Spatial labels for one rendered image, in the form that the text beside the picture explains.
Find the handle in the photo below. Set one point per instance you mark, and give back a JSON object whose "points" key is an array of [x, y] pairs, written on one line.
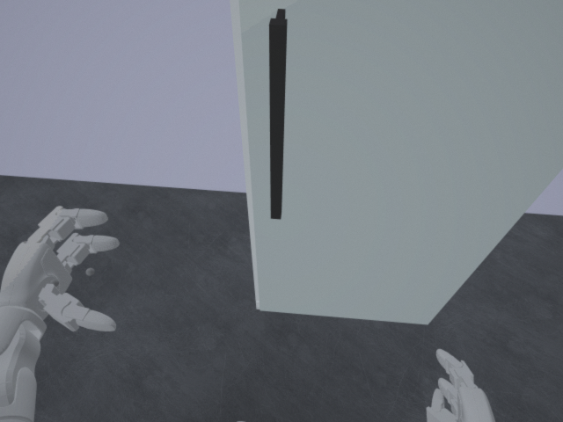
{"points": [[277, 77]]}

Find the robot right hand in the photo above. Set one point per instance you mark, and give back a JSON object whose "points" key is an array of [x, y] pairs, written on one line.
{"points": [[468, 402]]}

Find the fridge door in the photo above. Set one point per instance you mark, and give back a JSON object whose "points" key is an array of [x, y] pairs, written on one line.
{"points": [[416, 134]]}

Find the robot left hand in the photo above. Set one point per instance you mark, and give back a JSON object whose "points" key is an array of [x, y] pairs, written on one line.
{"points": [[27, 277]]}

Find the left robot forearm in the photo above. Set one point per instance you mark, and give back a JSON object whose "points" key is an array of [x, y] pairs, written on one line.
{"points": [[21, 330]]}

